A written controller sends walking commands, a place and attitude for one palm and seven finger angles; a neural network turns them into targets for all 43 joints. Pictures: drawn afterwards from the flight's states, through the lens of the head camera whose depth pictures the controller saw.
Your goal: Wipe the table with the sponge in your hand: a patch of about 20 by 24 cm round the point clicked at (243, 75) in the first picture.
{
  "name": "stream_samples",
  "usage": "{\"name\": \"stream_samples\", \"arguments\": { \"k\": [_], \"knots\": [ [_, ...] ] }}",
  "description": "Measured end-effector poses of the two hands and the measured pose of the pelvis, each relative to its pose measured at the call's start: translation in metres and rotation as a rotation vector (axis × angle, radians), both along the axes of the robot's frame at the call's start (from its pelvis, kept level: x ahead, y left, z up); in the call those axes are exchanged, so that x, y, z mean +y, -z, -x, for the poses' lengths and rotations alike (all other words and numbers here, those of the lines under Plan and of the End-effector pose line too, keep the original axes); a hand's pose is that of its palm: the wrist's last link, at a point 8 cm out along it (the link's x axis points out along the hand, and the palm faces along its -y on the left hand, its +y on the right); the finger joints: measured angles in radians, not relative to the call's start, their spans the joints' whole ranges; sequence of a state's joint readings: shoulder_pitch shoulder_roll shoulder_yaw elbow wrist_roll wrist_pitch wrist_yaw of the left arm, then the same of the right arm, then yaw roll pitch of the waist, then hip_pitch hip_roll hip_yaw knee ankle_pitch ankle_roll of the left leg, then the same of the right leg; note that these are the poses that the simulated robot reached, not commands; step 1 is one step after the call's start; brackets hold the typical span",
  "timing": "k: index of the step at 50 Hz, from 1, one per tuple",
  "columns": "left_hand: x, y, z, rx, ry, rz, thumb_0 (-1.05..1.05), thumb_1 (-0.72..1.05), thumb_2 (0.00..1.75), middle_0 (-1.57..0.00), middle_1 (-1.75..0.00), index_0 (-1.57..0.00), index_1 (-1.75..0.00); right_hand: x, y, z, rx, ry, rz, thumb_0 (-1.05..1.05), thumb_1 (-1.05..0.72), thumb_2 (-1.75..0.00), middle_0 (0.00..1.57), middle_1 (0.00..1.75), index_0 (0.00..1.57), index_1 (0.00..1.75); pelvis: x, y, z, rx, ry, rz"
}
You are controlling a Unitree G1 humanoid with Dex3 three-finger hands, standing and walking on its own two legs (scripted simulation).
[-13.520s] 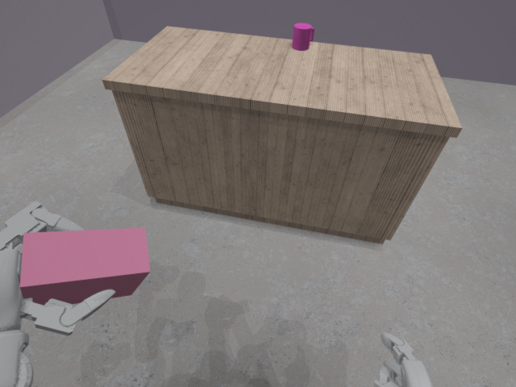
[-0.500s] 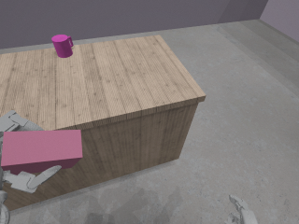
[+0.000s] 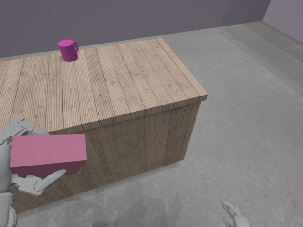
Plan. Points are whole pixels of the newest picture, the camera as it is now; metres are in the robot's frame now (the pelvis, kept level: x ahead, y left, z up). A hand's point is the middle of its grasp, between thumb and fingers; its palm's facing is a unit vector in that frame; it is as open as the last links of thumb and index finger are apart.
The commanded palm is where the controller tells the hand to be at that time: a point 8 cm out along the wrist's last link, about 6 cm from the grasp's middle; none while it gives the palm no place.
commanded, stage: come to a stop and stand still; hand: left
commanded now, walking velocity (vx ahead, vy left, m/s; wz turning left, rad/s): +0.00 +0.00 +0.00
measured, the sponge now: (60, 157) +0.22 +0.21 +0.14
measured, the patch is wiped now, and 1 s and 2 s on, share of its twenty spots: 0.00 0.00 0.00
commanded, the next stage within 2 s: look again from close up in 0.02 s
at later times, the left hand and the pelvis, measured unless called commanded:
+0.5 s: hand (29, 139) +0.25 +0.29 +0.14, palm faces +0.35 -0.86 -0.38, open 9.9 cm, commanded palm +0.19 +0.32 +0.18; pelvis +0.03 +0.04 +0.00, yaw -1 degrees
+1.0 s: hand (14, 116) +0.30 +0.33 +0.16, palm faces +0.39 -0.84 -0.37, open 9.9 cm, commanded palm +0.24 +0.37 +0.18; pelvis +0.08 +0.09 -0.02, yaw +0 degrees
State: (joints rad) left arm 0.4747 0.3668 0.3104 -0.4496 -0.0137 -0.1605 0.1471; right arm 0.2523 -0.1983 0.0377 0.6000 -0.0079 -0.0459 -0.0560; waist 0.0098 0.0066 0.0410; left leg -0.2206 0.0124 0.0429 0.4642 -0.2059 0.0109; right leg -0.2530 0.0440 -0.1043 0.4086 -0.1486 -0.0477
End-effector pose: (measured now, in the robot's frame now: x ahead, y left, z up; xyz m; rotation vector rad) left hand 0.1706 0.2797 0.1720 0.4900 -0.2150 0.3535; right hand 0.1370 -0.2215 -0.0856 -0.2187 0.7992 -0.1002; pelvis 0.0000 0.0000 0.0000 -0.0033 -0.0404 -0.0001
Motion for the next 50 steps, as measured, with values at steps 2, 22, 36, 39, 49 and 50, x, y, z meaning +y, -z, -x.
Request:
{"name": "stream_samples", "arguments": {
  "k": [2,22,36,39,49,50],
  "knots": [
    [0.003,-0.001,-0.001,-0.005,-0.002,-0.012,0.00,-0.47,1.01,-0.78,-1.35,-0.76,-1.36,-0.001,0.000,0.001,0.000,0.002,0.006,0.01,-0.91,-0.90,0.20,0.30,0.20,0.30,0.001,0.000,0.000,0.000,-0.002,-0.005],
    [0.032,0.016,-0.038,-0.019,0.094,0.042,0.00,-0.47,1.01,-0.78,-1.35,-0.76,-1.36,0.029,-0.025,-0.033,-0.124,-0.041,0.027,0.01,-0.91,-0.90,0.20,0.30,0.20,0.30,0.033,-0.001,-0.023,0.020,0.021,-0.002],
    [0.069,0.000,-0.073,-0.145,0.057,0.042,0.00,-0.47,1.01,-0.78,-1.35,-0.76,-1.36,0.071,-0.033,-0.107,-0.180,-0.127,0.031,0.01,-0.90,-0.90,0.20,0.30,0.21,0.30,0.062,0.006,-0.062,0.034,0.016,0.023],
    [0.074,0.003,-0.083,-0.123,0.069,0.028,0.00,-0.47,1.01,-0.78,-1.35,-0.76,-1.36,0.076,-0.031,-0.117,-0.184,-0.110,0.026,0.01,-0.90,-0.90,0.20,0.30,0.21,0.30,0.068,0.009,-0.069,0.033,0.017,0.021],
    [0.093,-0.002,-0.090,-0.171,0.084,-0.028,0.00,-0.47,1.01,-0.78,-1.35,-0.76,-1.36,0.083,-0.008,-0.120,-0.081,-0.101,0.026,0.01,-0.90,-0.90,0.20,0.30,0.20,0.30,0.087,0.022,-0.082,0.030,-0.005,0.036],
    [0.096,-0.003,-0.089,-0.190,0.082,-0.032,0.00,-0.47,1.01,-0.78,-1.35,-0.76,-1.36,0.084,-0.006,-0.118,-0.061,-0.102,0.037,0.01,-0.90,-0.90,0.20,0.30,0.20,0.30,0.090,0.023,-0.083,0.031,0.004,0.032]
  ]
}}
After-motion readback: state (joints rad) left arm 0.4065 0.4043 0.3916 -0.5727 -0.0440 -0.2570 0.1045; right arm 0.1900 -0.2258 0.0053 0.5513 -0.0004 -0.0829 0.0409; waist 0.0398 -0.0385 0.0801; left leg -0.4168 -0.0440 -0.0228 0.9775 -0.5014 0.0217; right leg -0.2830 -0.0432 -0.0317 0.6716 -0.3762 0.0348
